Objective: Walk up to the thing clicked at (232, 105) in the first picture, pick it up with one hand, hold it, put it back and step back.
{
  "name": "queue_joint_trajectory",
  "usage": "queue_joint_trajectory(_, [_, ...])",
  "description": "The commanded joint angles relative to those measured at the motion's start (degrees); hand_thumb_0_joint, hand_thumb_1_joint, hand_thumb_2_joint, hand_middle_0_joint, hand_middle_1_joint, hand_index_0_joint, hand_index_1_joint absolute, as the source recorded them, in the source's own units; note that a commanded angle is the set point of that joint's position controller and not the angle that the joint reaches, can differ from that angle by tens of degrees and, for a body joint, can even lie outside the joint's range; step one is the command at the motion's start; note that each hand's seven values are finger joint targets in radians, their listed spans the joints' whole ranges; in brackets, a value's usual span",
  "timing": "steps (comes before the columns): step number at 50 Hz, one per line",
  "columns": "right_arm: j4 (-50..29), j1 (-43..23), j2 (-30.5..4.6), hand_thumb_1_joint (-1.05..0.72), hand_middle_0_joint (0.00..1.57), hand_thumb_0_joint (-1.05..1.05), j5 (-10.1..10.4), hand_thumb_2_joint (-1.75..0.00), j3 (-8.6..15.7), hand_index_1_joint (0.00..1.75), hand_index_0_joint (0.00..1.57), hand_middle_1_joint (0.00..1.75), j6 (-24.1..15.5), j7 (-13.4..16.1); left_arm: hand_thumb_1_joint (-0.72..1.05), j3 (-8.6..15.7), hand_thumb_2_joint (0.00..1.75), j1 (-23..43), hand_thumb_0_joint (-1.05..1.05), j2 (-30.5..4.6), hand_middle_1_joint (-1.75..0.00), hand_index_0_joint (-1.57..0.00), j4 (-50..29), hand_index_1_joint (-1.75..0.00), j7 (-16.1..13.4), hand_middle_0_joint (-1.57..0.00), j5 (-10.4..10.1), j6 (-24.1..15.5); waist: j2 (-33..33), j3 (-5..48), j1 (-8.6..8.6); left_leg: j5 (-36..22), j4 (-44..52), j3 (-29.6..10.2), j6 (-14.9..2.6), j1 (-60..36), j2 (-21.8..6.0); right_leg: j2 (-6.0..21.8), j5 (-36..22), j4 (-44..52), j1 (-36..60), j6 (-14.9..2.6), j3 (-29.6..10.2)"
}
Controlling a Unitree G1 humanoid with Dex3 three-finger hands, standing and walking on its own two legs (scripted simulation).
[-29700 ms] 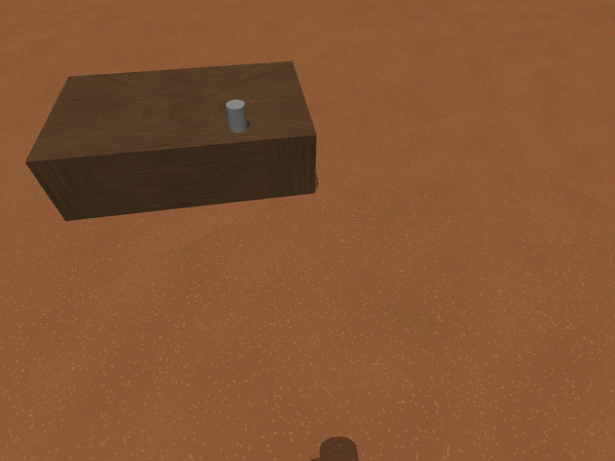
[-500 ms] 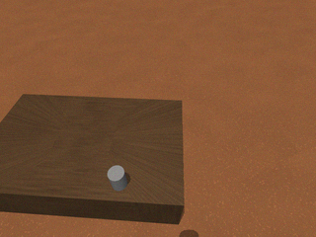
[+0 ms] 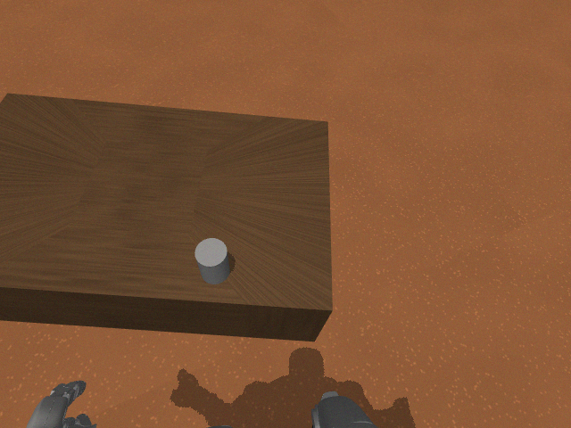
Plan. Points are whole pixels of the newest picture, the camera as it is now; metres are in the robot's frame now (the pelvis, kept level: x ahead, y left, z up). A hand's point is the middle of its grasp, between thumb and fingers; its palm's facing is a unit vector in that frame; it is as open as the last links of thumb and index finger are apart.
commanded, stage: step back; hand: left
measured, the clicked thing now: (213, 261) +0.51 +0.16 -0.37
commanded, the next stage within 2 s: none
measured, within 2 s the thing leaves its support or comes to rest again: neither
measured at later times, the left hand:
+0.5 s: hand out of the picture +0.06 +0.24 -0.12, palm faces -0.08 -0.91 -0.41, open 7.4 cm
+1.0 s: hand out of the picture -0.10 +0.26 -0.15, palm faces -0.09 -0.92 -0.37, open 7.4 cm
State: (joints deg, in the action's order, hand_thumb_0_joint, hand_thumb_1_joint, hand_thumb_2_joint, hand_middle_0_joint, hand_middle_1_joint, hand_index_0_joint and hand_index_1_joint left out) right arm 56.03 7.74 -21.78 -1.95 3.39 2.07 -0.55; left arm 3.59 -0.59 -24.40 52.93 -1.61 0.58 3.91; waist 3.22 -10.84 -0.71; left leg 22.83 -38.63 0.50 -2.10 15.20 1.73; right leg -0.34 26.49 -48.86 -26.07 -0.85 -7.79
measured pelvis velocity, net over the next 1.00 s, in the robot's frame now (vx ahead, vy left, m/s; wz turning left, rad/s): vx -0.20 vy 0.00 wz -0.10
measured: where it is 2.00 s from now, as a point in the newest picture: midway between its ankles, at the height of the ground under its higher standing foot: outside the picture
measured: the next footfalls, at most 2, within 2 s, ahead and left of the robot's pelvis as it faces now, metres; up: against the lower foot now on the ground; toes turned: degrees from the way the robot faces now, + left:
right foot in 0.32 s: -0.02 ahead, -0.11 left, +0.00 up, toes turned +0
left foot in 0.70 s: -0.08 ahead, +0.12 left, +0.00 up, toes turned -4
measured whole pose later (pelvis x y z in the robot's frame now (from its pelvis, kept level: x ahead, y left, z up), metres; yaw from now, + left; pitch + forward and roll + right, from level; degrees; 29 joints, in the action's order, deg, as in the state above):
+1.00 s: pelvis -0.20 +0.00 +0.01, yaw -5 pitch -2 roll -1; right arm 46.4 7.4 -21.4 -2.0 2.4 0.9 0.8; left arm 5.1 -11.7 -23.5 46.9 0.0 1.0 4.2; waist 2.3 -10.7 1.4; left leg 12.2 -33.5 -0.1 -0.1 19.5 -2.8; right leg -4.0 28.8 -59.0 -20.6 2.2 -9.5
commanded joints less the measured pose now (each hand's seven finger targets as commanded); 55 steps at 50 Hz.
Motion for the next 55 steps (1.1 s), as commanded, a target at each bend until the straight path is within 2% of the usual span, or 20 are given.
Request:
queue_joint_trajectory(1, [-5.99, -1.33, -17.48, -0.90, 0.20, 0.00, -0.47, -0.90, 4.39, 0.30, 0.20, 0.30, -1.22, 2.10, 0.90, 1.96, 0.90, -3.29, 0.00, -7.35, -0.30, -0.20, -4.59, -0.30, -1.44, -0.20, 0.18, -0.42, -14.47, 12.24, 0.20, -45.60, 15.46, -19.73, -7.19, -6.70, -19.47, -5.77, 5.97, -17.69, -4.58, -1.05, -5.24])
queue_joint_trajectory(4, [-8.19, -3.05, -13.38, -0.90, 0.20, 0.00, -0.23, -0.90, 3.25, 0.30, 0.20, 0.30, -1.65, 2.66, 0.90, 2.29, 0.90, -7.20, 0.00, -7.79, -0.30, -0.20, -4.69, -0.30, -0.75, -0.20, -0.05, -0.80, -12.59, 13.08, 2.72, -47.18, 10.33, -11.53, -8.07, -13.12, -14.71, -5.35, 0.03, -19.42, -6.59, -0.08, -3.11])
queue_joint_trajectory(10, [-8.52, 3.99, -13.75, -0.90, 0.20, 0.00, 0.70, -0.90, 3.94, 0.30, 0.20, 0.30, -1.64, 2.99, 0.90, 2.73, 0.90, -4.37, 0.00, -7.25, -0.30, -0.20, -8.71, -0.30, -0.01, -0.20, 0.54, -2.18, -9.65, 13.95, -1.67, -44.14, 8.29, -12.70, -10.42, -19.99, -16.30, -2.91, 0.69, -2.30, -3.88, 1.99, 0.64])
queue_joint_trajectory(15, [-10.36, 0.44, -14.44, -0.90, 0.20, 0.00, 1.44, -0.90, 3.70, 0.30, 0.20, 0.30, -0.74, 2.30, 0.90, 3.18, 0.90, -10.94, 0.00, -5.96, -0.30, -0.20, -6.73, -0.30, 0.36, -0.20, 1.11, -3.03, -10.39, 16.39, 1.14, -36.57, 2.41, -8.84, -7.18, -11.70, -13.66, -1.88, -11.77, 21.06, 11.46, -0.27, 7.01])
queue_joint_trajectory(17, [-11.28, -0.94, -11.44, -0.90, 0.20, 0.00, 2.44, -0.90, 2.53, 0.30, 0.20, 0.30, -0.68, 1.99, 0.90, 4.49, 0.90, -11.79, 0.00, -10.39, -0.30, -0.20, -6.66, -0.30, 0.07, -0.20, 1.84, -3.80, -0.81, 18.56, 1.94, -24.36, -4.62, -6.02, -2.36, 0.87, -8.37, 5.87, -33.42, 22.72, 22.44, -3.73, -5.18])
queue_joint_trajectory(18, [-12.02, -2.23, -9.40, -0.90, 0.20, 0.00, 2.79, -0.90, 1.74, 0.30, 0.20, 0.30, -0.56, 1.92, 0.90, 5.20, 0.90, -9.32, 0.00, -13.82, -0.30, -0.20, -7.77, -0.30, 0.16, -0.20, 1.04, -3.65, 8.71, 14.93, 2.56, -3.71, -13.28, -2.14, 0.99, 8.28, 1.39, 14.40, -41.22, 24.61, 20.12, -11.11, -16.31])
queue_joint_trajectory(19, [-11.62, -3.24, -10.46, -0.90, 0.20, 0.00, 2.22, -0.90, 2.47, 0.30, 0.20, 0.30, 0.11, 2.84, 0.90, 5.22, 0.90, -8.13, 0.00, -16.20, -0.30, -0.20, -9.18, -0.30, 0.17, -0.20, 1.50, -3.61, 13.51, 11.93, 4.28, 15.85, -24.98, -4.84, 1.91, 8.12, 3.12, 23.01, -43.91, 27.37, 12.02, -19.16, -26.03])
queue_joint_trajectory(20, [-10.35, -0.94, -11.98, -0.90, 0.20, 0.00, 2.04, -0.90, 2.94, 0.30, 0.20, 0.30, 0.33, 2.94, 0.90, 5.26, 0.90, -7.32, 0.00, -14.59, -0.30, -0.20, -9.76, -0.30, 0.21, -0.20, 1.29, -3.64, 10.22, 9.39, 3.19, 16.12, -29.82, -8.99, 2.56, 7.96, 2.12, 22.69, -43.16, 27.28, 9.58, -19.31, -25.21])
queue_joint_trajectory(23, [-8.90, 1.38, -10.96, -0.90, 0.20, 0.00, 2.48, -0.90, 1.96, 0.30, 0.20, 0.30, -0.16, 2.70, 0.90, 4.21, 0.90, -4.86, 0.00, -9.55, -0.30, -0.20, -11.43, -0.30, -0.27, -0.20, 0.54, -3.32, 3.72, 10.58, 1.20, 9.80, -30.88, -10.33, 2.26, 11.15, 5.18, 12.46, -48.36, 22.28, 15.48, -12.57, -8.07])
queue_joint_trajectory(31, [-10.33, 3.95, -10.00, -0.90, 0.20, 0.00, 1.39, -0.90, 1.52, 0.30, 0.20, 0.30, -1.71, 2.93, 0.90, 4.06, 0.90, -8.31, 0.00, -9.09, -0.30, -0.20, -13.45, -0.30, -0.19, -0.20, 1.17, -1.87, 9.13, 16.15, 2.87, 3.99, 0.43, -2.85, 3.21, 8.02, -0.50, 11.34, -44.21, 16.66, 27.32, -10.49, -5.53])
queue_joint_trajectory(34, [-8.52, 7.51, -10.35, -0.90, 0.20, 0.00, 0.36, -0.90, 2.57, 0.30, 0.20, 0.30, -2.18, 2.45, 0.90, 3.67, 0.90, -6.03, 0.00, -9.94, -0.30, -0.20, -14.20, -0.30, 0.63, -0.20, 0.47, -0.86, 7.52, 15.83, 0.40, -13.29, 15.04, -0.42, 1.61, -4.37, -0.08, 8.71, -29.57, 13.26, 15.79, -6.41, -4.24])
queue_joint_trajectory(36, [-10.22, 3.67, -18.25, -0.90, 0.20, 0.00, -0.98, -0.90, 4.55, 0.30, 0.20, 0.30, -2.40, 2.04, 0.90, 2.77, 0.90, -7.68, 0.00, -6.26, -0.30, -0.20, -14.53, -0.30, 0.80, -0.20, 0.23, -0.82, -12.51, 14.31, 1.08, -20.50, 19.59, -25.54, -5.96, -10.37, -18.11, -3.72, -1.10, -0.36, -3.01, -1.21, 1.08])
queue_joint_trajectory(37, [-10.93, 2.96, -21.81, -0.90, 0.20, 0.00, -0.39, -0.90, 5.17, 0.30, 0.20, 0.30, -2.26, 1.66, 0.90, 4.13, 0.90, -3.84, 0.00, -8.57, -0.30, -0.20, -14.55, -0.30, -0.09, -0.20, 0.88, -0.85, -15.57, 12.45, -1.92, -21.33, 21.64, -31.75, -14.53, 0.76, -26.77, -6.03, 11.12, -12.74, 0.39, 0.12, -0.21])
queue_joint_trajectory(38, [-11.36, 0.33, -21.66, -0.90, 0.20, 0.00, -0.30, -0.90, 5.35, 0.30, 0.20, 0.30, -2.57, 1.96, 0.90, 4.47, 0.90, -3.42, 0.00, -9.74, -0.30, -0.20, -13.94, -0.30, -0.36, -0.20, 1.29, -0.93, -15.07, 9.67, -1.37, -18.98, 22.85, -34.01, -17.00, 6.10, -28.25, -4.69, 10.37, -20.96, 1.86, 0.31, -4.05])
queue_joint_trajectory(40, [-12.29, -3.69, -15.73, -0.90, 0.20, 0.00, -0.84, -0.90, 3.49, 0.30, 0.20, 0.30, -2.84, 2.02, 0.90, 4.69, 0.90, -7.69, 0.00, -9.09, -0.30, -0.20, -11.63, -0.30, 0.32, -0.20, 0.38, -1.00, -9.44, 9.17, 2.36, -27.41, 18.39, -18.82, -12.04, 1.29, -18.77, -6.24, 4.56, -24.82, -0.96, 0.17, -5.58])
queue_joint_trajectory(42, [-12.72, -3.95, -13.52, -0.90, 0.20, 0.00, -0.34, -0.90, 3.07, 0.30, 0.20, 0.30, -2.96, 2.22, 0.90, 4.75, 0.90, -11.94, 0.00, -8.51, -0.30, -0.20, -10.68, -0.30, 0.80, -0.20, 0.14, -0.92, -10.04, 9.24, 4.01, -29.17, 16.57, -12.79, -9.22, -1.93, -14.81, -7.14, 0.76, -25.19, -3.07, 0.34, -4.55])
queue_joint_trajectory(49, [-12.97, 2.36, -14.65, -0.90, 0.20, 0.00, 0.11, -0.90, 3.83, 0.30, 0.20, 0.30, -2.07, 2.39, 0.90, 3.99, 0.90, -10.67, 0.00, -7.22, -0.30, -0.20, -11.60, -0.30, 1.08, -0.20, 0.63, -2.05, -13.83, 15.12, -0.73, -32.28, 9.88, -11.74, -11.82, -13.66, -16.21, -1.61, 3.04, -0.03, 1.30, 3.32, 1.11])
queue_joint_trajectory(53, [-14.31, -1.60, -16.11, -0.90, 0.20, 0.00, 0.62, -0.90, 3.95, 0.30, 0.20, 0.30, -0.42, 1.84, 0.90, 4.11, 0.90, -18.13, 0.00, -6.78, -0.30, -0.20, -6.52, -0.30, 1.17, -0.20, 0.97, -2.69, -14.56, 17.25, 2.50, -25.84, 3.80, -8.49, -7.47, -4.05, -13.15, -1.83, -12.24, 24.77, 16.56, 1.14, 8.12])
queue_joint_trajectory(54, [-14.50, -2.13, -14.70, -0.90, 0.20, 0.00, 1.18, -0.90, 3.36, 0.30, 0.20, 0.30, -0.02, 1.69, 0.90, 4.60, 0.90, -19.18, 0.00, -8.22, -0.30, -0.20, -5.92, -0.30, 1.03, -0.20, 1.39, -2.92, -11.93, 16.87, 3.20, -18.98, 2.11, -8.26, -5.03, 0.77, -11.24, -1.16, -15.59, 26.19, 19.43, 0.12, 5.92])
queue_joint_trajectory(55, [-15.17, -1.65, -12.15, -0.90, 0.20, 0.00, 1.59, -0.90, 2.74, 0.30, 0.20, 0.30, 0.13, 1.56, 0.90, 5.61, 0.90, -18.33, 0.00, -12.05, -0.30, -0.20, -6.61, -0.30, 1.13, -0.20, 2.12, -3.20, -2.37, 15.19, 2.75, -8.24, -4.74, -7.44, -1.91, 10.07, -5.14, 5.85, -13.71, 26.69, 20.78, -2.39, -7.01])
